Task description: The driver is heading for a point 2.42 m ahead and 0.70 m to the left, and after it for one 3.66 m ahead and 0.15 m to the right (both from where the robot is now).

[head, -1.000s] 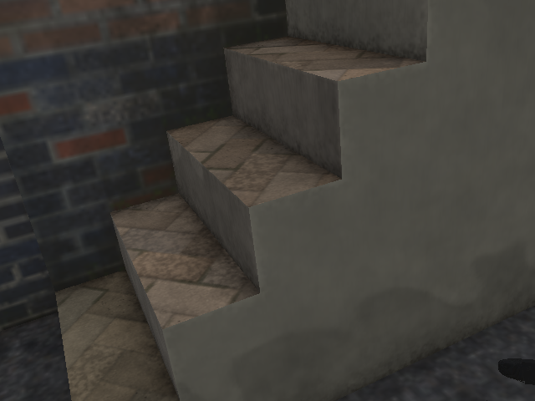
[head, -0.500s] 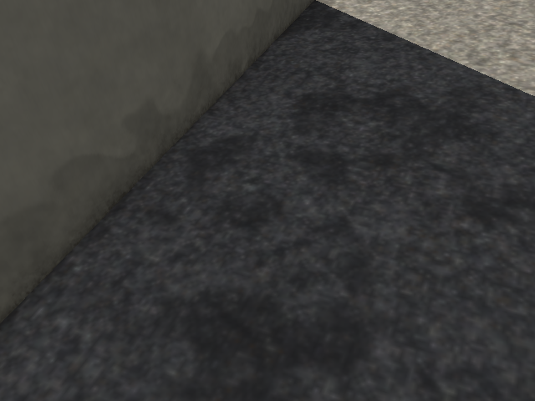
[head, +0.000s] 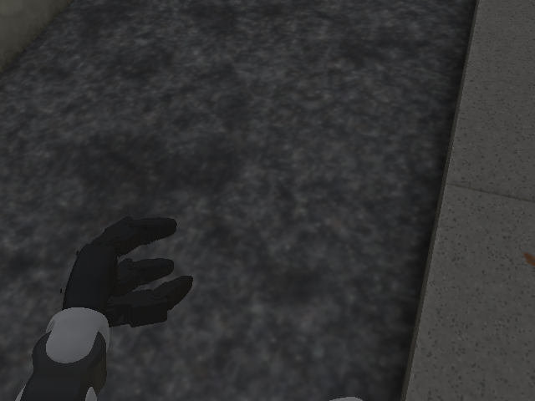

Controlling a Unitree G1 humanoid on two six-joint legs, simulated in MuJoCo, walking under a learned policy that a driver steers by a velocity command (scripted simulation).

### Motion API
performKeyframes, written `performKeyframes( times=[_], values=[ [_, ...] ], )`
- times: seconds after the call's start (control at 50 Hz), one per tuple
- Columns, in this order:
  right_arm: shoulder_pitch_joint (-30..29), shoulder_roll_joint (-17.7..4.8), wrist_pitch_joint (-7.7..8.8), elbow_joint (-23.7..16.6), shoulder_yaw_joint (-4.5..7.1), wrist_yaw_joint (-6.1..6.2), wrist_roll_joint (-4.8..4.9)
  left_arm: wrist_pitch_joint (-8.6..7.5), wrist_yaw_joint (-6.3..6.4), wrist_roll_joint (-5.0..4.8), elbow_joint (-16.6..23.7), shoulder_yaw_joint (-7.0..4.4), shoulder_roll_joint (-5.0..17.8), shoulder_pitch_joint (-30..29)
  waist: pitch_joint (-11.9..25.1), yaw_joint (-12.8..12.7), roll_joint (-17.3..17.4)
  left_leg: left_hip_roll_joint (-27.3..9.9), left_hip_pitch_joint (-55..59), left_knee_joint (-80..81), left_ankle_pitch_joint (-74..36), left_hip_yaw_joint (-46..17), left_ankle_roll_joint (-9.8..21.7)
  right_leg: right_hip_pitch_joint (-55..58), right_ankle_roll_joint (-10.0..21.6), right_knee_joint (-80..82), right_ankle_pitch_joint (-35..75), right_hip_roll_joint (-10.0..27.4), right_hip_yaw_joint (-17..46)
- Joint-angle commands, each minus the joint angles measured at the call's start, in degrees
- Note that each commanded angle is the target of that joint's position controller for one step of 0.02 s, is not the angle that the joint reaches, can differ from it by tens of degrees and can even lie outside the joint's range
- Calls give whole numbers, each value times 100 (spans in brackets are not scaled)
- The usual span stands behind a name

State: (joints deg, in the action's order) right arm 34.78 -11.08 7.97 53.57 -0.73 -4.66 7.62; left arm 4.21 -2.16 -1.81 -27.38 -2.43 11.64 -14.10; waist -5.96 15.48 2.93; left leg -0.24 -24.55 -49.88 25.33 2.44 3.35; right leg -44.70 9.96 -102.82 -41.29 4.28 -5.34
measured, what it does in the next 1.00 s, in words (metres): climbs, turning left: left foot, then right foot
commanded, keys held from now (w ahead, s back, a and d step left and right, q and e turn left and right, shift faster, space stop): w+q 0.76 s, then w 0.24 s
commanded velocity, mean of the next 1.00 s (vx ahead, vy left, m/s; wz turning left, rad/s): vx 0.50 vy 0.00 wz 0.53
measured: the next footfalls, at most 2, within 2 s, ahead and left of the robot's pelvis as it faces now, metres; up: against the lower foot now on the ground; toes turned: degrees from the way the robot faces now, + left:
left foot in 0.38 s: -0.08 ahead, -0.01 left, +0.15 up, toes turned +19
right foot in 0.54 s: +0.03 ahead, -0.34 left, +0.15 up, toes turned +18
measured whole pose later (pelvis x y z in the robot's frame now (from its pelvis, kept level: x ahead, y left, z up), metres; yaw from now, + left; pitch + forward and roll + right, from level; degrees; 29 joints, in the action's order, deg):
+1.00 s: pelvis -0.04 -0.16 +0.16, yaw +30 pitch +1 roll +0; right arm 24.0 -12.4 4.6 44.0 1.8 -3.6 1.8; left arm -5.1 0.0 -2.8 -38.5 -2.4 15.9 10.5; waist 2.3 0.8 -2.8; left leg 3.9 -18.4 -45.6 28.1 4.6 6.3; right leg -39.7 3.0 -81.7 -18.3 4.8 2.2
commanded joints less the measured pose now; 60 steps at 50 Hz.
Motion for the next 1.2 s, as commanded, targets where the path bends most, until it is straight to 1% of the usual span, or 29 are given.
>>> performKeyframes(
  times=[0.02, 0.06, 0.08, 0.12, 0.16, 0.22, 0.28, 0.32, 0.34, 0.36, 0.38, 0.4, 0.42, 0.44, 0.46, 0.48, 0.52, 0.54, 0.56, 0.58, 0.6, 0.72, 0.84, 0.88, 0.9, 0.92, 0.96, 1.08, 1.2],
  values=[
    [-8, -1229, 48, -27, 452, -68, 1, -488, -147, 195, 279, -61, 299, 931, 783, -722, -840, -1685, -291, 2766, 815, -2905, 1043, 1552, -166, 246, -955, -109, 382],
    [-1645, -762, -58, -18, 174, 293, -331, -574, -162, 124, 141, -63, 358, 2619, 805, -1871, 142, -1161, -2926, 1769, -138, -1472, 413, 5415, -3, 2868, 130, 227, 1587],
    [-1601, -753, -204, -533, 186, 437, -690, -623, -364, -21, -144, -145, 841, 3508, 830, -2287, -2728, 66, -3401, -1819, 476, 21, 559, 5051, -632, 6525, -1395, 1051, 3795],
    [-1541, -550, -435, -900, 193, 329, -1019, -892, -224, -179, 446, -333, 1608, 1534, -598, -950, -2069, -444, -3803, -4435, -710, -1251, 900, 2029, -1322, 8686, -2810, 1543, 6317],
    [-1218, -416, -525, -827, 101, 407, -1048, -1042, -329, -454, 127, -262, 1355, 1651, -877, -591, -1117, -557, -3132, -5305, -1358, -579, 701, 930, -1828, 8759, -2200, 1392, 4801],
    [-976, -410, -541, -523, 100, 641, -774, -955, -373, -309, 77, 9, 577, 1239, -757, -444, -1339, -748, -1992, -4911, -1635, -57, 223, 269, -2159, 8194, -190, 177, 1759],
    [-848, -813, -557, -307, 532, 608, -847, -920, -158, -448, 205, -87, 900, 1658, -5, -1104, -1993, -535, 331, -2373, -1495, 621, -74, 946, -3125, 8723, 4099, -1058, -306],
    [1935, -1460, -487, 542, 1168, 705, -1228, -669, 150, -842, 727, -140, 1638, 101, 192, -200, -2308, -439, 5380, -482, -693, 726, 278, -1748, -4085, 8266, 8059, -1411, -1358],
    [3821, -1883, -303, 1424, 1487, 798, -1354, -618, 297, -934, 971, 5, 1449, -963, 520, 989, 494, -726, 7297, 1507, -1979, 484, 1000, -2429, -3586, 4779, 6614, -1034, -1037],
    [1304, -1412, 136, 1275, 1263, 918, -719, -450, 360, -467, 547, 40, 1059, 493, 463, 120, 5058, -1503, 5178, 2440, -3763, -1189, 901, -1504, -1807, 337, -2020, 177, 1565],
    [-1726, -182, 179, -93, 814, 818, -755, -576, 278, 244, -77, 82, 1068, 2455, -431, -635, 2782, -1138, 526, 2566, -3917, -534, 330, 894, -961, -218, -2520, 663, 2640],
    [-4574, 351, 136, -1682, 235, 636, -332, -618, 336, -30, 439, -164, 1240, 2844, -243, -2597, 213, -1212, -1043, 2866, -3202, -429, 447, 1801, -233, 931, -2094, 372, 1888],
    [-5884, -256, 281, -2174, 148, 439, -258, -479, 280, 67, 1155, -195, 1424, 2816, 410, -3733, 230, -882, -1064, 3026, -1771, -784, 414, 2370, -116, 4025, -1211, 280, 1567],
    [-4424, -990, 443, -1708, 455, 315, -670, -275, 21, 133, 697, -185, 1241, 2521, 1483, -2465, -1313, -455, -1330, 3124, -1708, 34, 500, 4192, -490, 4937, 2720, -548, 101],
    [-2871, -1955, 474, -1078, 808, -88, -979, -234, 144, 104, 458, -59, 837, 3137, 2338, -2523, -1718, -812, -753, 3494, -2023, -325, 713, 5272, -644, 4666, 2968, -1363, -1021],
    [-2898, -2419, 405, -961, 1159, -352, -936, -173, 293, 35, 259, 26, 688, 4233, 1877, -3176, -566, -865, -256, 2768, -2330, -39, 523, 5039, -739, 5353, 1876, -1212, -1317],
    [-3525, -963, 296, -1304, 812, 71, -776, -519, 331, 300, -590, -257, 1138, 5327, 400, -3046, -354, -368, -1402, -493, 20, -223, 315, 5211, -798, 7852, 1726, -257, 692],
    [-3702, -185, 157, -1759, 593, 277, -823, -820, 464, 491, -100, 33, 733, 3851, 8, -2261, -696, -269, -2092, -2495, 1300, -782, 584, 4391, -732, 7926, 1761, 444, 1619],
    [-2680, -460, -62, -1986, 600, 197, -872, -877, 451, 312, 270, -199, 1882, 2563, 481, -844, -1800, -114, -2413, -2675, 750, -505, 813, 3308, -143, 9218, 642, 1684, 3940],
    [-2231, -934, -209, -1786, 684, 85, -842, -979, 288, 50, 261, -429, 2116, 2597, 393, -846, -2812, -653, -2193, -3104, 934, -404, 784, 2419, 476, 9920, -2237, 1832, 4883],
    [-3018, -966, -419, -1892, 743, 269, -102, -1064, 141, 41, -8, -324, 1378, 2372, -214, -1483, -1112, -551, -2729, -2763, -653, -1541, 294, 2213, 414, 9199, -1666, 1757, 4571],
    [-2675, -947, -642, -1748, 675, 258, -542, -1106, 330, 245, -535, -252, 1254, 2459, 585, -1348, -652, -415, -1275, -2470, -1669, -480, -104, 2242, 18, 8486, 1153, 1415, 2174],
    [-1576, -709, -707, -1640, 624, 262, -542, -1000, 231, 63, -865, -302, 1322, 2299, 620, -895, -864, 199, 1597, 12, 494, 858, 7, 1383, -241, 7303, 2204, 919, 558],
    [-181, -1028, -513, -1088, 745, 208, -621, -986, 229, 18, -778, -159, 772, 2011, 73, -324, 826, -109, 2851, 1910, 6, -656, 550, -266, -545, 3003, 1862, 345, -9],
    [-1063, -1407, -312, -1598, 566, 157, -557, -1128, 227, 141, -593, 32, 210, 2938, 252, -1625, 2070, -1287, 2372, 1666, -2657, -2868, 953, -1222, -519, 1368, 842, 67, 412],
    [-929, -1583, -169, -1610, 636, 48, -461, -1287, 184, -39, -302, -61, 691, 2500, 652, -1384, 1864, -2063, 2342, 3783, -2144, -5390, 1563, -1738, -532, 1306, 1363, -287, 859],
    [-1270, -1331, -111, -1566, 551, 28, -556, -1182, 224, -241, -235, -77, 970, 1497, 51, -1436, -536, -2199, 1865, 3497, -410, -4800, 1568, -2361, -581, 1453, 2255, 174, 1112],
    [-1197, -837, -271, -1295, 316, 564, -795, -839, 141, 207, -623, 6, 561, 1774, 498, -1572, -411, -1027, 1529, 3252, -2202, -1968, 1046, -748, -871, 3867, 4454, 306, 958],
    [24, -661, -310, -817, 214, 715, -735, -1054, -192, 121, -415, -44, 577, 226, 80, -949, 126, -889, 2307, 3471, -1468, -1487, 509, -926, -649, 6232, 6160, -101, 623]
  ],
)
Velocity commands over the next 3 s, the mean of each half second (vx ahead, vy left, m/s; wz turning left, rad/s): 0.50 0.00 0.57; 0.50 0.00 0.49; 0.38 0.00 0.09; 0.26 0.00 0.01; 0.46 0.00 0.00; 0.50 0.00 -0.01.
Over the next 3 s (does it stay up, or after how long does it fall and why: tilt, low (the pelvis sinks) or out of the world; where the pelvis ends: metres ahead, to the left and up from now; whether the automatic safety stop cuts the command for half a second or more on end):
stays up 0.74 0.34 0.05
